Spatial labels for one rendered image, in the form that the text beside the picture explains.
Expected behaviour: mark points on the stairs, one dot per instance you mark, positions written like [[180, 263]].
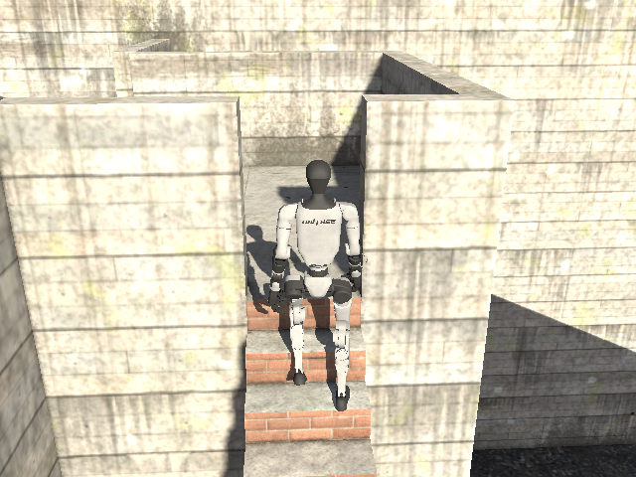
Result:
[[296, 431]]

